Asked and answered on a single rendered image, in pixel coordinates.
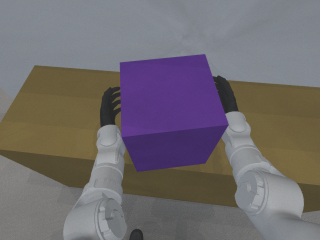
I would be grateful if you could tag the carton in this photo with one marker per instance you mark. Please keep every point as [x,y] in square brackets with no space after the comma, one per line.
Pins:
[171,112]

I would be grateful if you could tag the right robot forearm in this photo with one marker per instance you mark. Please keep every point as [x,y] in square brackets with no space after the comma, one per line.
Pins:
[242,153]

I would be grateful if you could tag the robot right hand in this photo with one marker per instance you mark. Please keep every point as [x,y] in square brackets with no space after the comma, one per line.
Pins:
[226,94]

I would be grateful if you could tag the robot left upper arm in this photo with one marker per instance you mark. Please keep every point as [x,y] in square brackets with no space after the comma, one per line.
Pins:
[102,219]

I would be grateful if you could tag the left robot forearm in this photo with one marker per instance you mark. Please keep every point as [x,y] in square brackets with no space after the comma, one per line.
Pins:
[108,169]

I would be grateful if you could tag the robot left hand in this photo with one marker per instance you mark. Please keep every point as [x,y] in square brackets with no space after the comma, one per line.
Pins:
[107,112]

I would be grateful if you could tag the robot right upper arm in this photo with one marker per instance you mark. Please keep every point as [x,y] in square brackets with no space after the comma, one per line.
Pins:
[274,205]

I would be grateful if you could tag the pedestal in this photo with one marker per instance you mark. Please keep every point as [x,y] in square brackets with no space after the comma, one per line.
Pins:
[51,127]

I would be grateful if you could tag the left robot foot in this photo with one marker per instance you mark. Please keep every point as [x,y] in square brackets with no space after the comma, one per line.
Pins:
[136,234]

